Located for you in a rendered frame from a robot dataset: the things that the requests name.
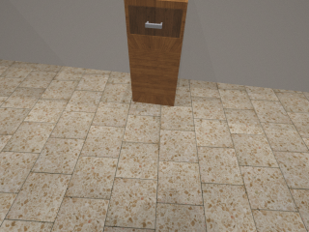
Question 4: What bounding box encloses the cabinet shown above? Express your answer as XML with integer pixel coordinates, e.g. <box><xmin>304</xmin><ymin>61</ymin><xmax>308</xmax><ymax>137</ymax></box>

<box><xmin>124</xmin><ymin>0</ymin><xmax>188</xmax><ymax>106</ymax></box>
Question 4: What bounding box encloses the drawer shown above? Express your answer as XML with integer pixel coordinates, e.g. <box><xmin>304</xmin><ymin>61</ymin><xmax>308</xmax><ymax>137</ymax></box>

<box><xmin>128</xmin><ymin>5</ymin><xmax>183</xmax><ymax>38</ymax></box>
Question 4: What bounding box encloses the handle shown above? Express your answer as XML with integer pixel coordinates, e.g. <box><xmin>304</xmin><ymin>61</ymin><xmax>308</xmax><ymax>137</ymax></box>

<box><xmin>145</xmin><ymin>21</ymin><xmax>163</xmax><ymax>29</ymax></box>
